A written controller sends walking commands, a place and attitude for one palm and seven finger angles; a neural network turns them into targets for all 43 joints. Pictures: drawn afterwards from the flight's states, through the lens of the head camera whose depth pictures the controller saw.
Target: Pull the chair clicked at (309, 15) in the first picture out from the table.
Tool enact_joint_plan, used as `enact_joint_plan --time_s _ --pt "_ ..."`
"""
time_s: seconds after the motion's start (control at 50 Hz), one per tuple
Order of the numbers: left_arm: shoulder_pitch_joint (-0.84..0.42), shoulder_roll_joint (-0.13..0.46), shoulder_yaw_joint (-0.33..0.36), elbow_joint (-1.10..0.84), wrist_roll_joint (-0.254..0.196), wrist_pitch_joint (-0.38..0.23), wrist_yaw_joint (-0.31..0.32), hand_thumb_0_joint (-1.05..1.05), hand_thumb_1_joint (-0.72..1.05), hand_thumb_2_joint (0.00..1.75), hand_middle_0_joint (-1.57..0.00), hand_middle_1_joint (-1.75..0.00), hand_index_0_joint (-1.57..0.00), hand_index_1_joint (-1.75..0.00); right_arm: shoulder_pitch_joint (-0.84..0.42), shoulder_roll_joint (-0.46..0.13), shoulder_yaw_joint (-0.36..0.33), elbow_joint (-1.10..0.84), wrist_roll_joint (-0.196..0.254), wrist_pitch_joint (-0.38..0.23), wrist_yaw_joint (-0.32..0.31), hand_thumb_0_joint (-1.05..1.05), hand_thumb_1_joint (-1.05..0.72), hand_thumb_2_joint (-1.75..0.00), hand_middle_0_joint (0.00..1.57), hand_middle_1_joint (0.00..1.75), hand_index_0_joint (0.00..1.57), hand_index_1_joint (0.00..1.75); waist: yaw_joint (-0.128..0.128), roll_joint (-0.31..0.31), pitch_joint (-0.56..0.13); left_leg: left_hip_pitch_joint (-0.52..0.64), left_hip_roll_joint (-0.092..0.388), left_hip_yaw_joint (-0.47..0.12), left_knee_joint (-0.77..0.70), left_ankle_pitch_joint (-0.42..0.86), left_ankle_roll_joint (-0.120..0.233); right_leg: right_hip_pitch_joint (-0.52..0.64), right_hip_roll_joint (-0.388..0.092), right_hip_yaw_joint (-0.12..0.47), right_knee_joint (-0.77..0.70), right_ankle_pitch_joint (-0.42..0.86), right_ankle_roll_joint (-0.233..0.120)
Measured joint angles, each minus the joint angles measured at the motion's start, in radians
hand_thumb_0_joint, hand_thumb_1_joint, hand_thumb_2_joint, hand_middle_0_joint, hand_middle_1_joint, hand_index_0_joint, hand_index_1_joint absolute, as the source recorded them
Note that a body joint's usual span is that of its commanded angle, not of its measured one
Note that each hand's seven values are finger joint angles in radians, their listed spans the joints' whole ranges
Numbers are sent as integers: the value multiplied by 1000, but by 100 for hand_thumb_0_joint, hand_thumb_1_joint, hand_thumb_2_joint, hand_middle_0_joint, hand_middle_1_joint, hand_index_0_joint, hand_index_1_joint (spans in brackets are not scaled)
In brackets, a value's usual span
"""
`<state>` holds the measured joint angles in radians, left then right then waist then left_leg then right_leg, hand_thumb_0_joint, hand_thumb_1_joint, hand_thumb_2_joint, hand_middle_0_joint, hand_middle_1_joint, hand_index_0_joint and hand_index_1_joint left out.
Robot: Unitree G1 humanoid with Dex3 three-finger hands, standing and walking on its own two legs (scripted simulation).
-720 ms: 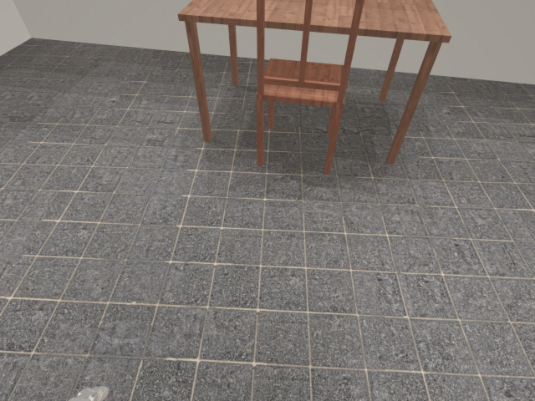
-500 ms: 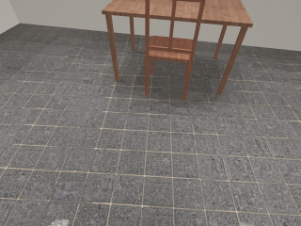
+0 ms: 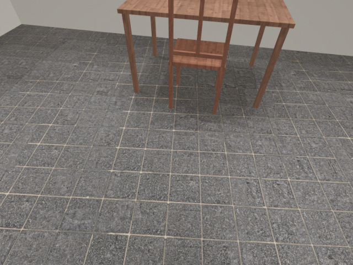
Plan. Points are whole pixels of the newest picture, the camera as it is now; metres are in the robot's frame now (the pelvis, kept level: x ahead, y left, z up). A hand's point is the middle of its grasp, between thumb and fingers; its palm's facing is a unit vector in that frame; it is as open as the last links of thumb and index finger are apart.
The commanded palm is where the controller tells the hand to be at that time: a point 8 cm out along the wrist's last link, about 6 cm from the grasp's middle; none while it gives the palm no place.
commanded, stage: stand and wait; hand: left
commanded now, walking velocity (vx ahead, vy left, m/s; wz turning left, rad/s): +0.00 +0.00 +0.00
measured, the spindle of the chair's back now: (200, 27) +1.46 -0.07 -0.07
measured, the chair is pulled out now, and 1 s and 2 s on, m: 0.00 0.00 0.00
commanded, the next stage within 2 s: look at it before walking up in 0.10 s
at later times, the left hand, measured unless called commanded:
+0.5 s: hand out of the picture +0.07 +0.24 -0.16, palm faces -0.04 -0.94 -0.33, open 7.4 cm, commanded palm none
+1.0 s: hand out of the picture +0.06 +0.22 -0.17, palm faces -0.05 -0.96 -0.28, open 7.4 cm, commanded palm none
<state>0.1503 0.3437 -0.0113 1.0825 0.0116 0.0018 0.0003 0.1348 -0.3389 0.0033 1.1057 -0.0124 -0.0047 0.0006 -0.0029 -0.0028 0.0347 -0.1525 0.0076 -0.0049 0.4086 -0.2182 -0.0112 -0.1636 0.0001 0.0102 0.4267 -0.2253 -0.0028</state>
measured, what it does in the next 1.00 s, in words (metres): stands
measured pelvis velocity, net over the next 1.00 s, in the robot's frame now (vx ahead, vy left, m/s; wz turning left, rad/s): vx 0.02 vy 0.00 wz -0.04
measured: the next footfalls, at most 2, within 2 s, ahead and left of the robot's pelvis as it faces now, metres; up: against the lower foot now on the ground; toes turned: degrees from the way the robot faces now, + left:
left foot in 1.50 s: +0.34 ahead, +0.10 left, +0.00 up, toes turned -1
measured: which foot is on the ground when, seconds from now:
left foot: down 0.00-1.00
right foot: down 0.00-1.00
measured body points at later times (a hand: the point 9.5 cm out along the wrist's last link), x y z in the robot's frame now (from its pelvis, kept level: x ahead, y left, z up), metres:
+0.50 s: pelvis +0.00 +0.00 +0.00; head +0.00 +0.00 +0.45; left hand +0.08 +0.29 -0.13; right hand +0.07 -0.30 -0.13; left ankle +0.00 +0.13 -0.74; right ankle +0.01 -0.12 -0.74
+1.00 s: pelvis +0.02 +0.00 +0.00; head +0.01 +0.00 +0.45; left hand +0.06 +0.27 -0.15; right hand +0.06 -0.28 -0.15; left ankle +0.00 +0.13 -0.74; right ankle +0.00 -0.12 -0.74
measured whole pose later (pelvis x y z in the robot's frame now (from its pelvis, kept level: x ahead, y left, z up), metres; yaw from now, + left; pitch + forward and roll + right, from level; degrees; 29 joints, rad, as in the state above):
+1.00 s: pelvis +0.02 +0.00 +0.00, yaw -2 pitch -1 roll +0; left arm 0.23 0.29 0.00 1.08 0.02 0.02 -0.01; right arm 0.18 -0.28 0.01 1.11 -0.03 0.00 0.00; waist 0.01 0.00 -0.01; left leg -0.16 0.03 0.03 0.46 -0.30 -0.01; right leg -0.18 0.02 0.05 0.48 -0.29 -0.02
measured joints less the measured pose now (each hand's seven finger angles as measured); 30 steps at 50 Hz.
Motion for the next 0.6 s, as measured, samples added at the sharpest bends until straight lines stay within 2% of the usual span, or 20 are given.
enact_joint_plan --time_s 0.6 --pt "-8 -10 -2 4 2 -7 0 1 90 90 -21 -30 -20 -30 -16 8 2 9 2 -5 1 1 -90 -90 20 30 21 30 1 -3 -1 12 6 1 -28 14 -5 12 6 1 -29 16 -4"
